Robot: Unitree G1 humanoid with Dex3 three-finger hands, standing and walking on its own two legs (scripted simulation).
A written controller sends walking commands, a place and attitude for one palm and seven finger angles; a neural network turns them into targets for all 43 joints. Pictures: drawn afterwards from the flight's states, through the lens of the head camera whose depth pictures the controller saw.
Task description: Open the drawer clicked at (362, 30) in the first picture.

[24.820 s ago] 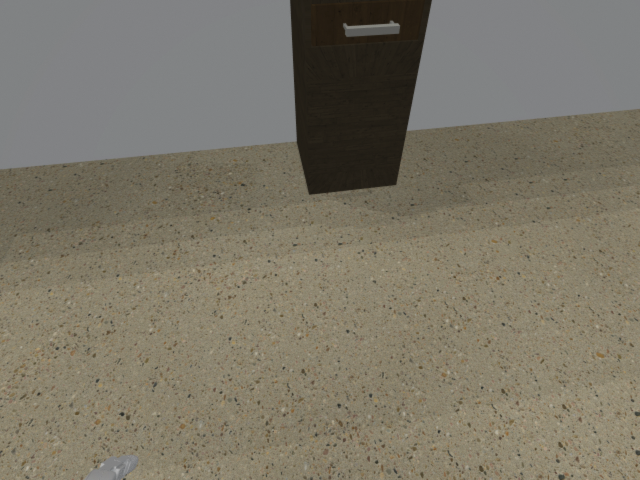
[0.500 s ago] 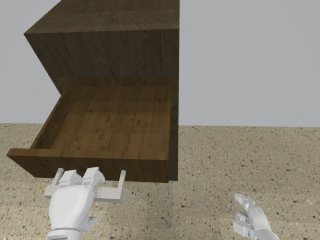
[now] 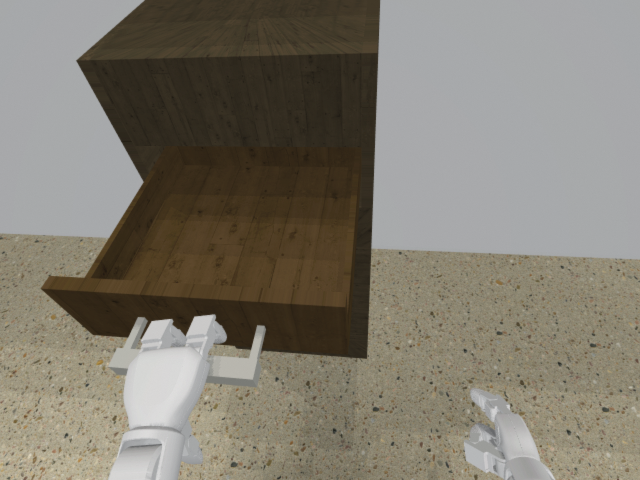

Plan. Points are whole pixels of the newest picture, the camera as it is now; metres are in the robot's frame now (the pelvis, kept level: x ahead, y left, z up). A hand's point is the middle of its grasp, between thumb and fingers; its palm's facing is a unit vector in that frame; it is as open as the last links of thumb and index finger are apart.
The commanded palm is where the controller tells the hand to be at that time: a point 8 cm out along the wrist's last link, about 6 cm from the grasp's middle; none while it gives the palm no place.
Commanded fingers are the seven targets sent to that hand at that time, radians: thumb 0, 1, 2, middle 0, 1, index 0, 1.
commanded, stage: lift the hand off the handle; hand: left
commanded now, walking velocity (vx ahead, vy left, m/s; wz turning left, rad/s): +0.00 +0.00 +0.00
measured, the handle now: (192, 348) +0.26 +0.21 +0.02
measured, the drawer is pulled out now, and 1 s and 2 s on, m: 0.30 0.29 0.29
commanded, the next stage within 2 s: draw the hand back to the body in 1.28 s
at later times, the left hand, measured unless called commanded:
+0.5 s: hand (182, 364) +0.22 +0.19 +0.06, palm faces +0.05 -0.14 -0.99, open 13.4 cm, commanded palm +0.20 +0.20 +0.13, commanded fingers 0.00 -0.50 0.30 -0.30 -1.20 -0.30 -1.20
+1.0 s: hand (154, 316) +0.24 +0.20 +0.14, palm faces +0.12 -0.17 -0.98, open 13.8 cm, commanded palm +0.20 +0.20 +0.20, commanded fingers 0.00 -0.50 0.30 -0.30 -1.20 -0.30 -1.20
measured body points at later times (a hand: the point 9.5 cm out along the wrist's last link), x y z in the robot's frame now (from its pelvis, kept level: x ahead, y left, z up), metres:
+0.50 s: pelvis +0.01 +0.00 +0.02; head +0.02 -0.04 +0.46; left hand +0.22 +0.20 +0.11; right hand +0.24 -0.20 -0.08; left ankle +0.01 +0.10 -0.70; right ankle +0.01 -0.07 -0.70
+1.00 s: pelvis +0.02 +0.01 +0.03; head +0.01 -0.04 +0.48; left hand +0.23 +0.21 +0.19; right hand +0.26 -0.18 -0.05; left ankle +0.01 +0.10 -0.70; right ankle +0.01 -0.07 -0.70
